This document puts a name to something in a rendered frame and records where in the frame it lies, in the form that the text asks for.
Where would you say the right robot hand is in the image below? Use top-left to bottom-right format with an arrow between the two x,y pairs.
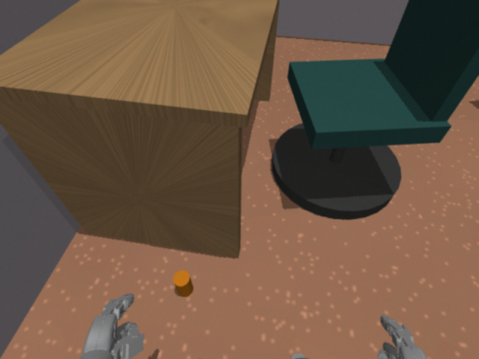
377,315 -> 427,359

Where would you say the left robot hand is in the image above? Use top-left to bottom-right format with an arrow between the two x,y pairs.
82,293 -> 144,359

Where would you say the can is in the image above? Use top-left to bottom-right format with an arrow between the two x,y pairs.
173,270 -> 193,297

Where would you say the office chair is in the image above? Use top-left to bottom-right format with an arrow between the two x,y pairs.
272,0 -> 479,220

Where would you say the desk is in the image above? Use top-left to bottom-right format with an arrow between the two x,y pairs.
0,0 -> 279,259

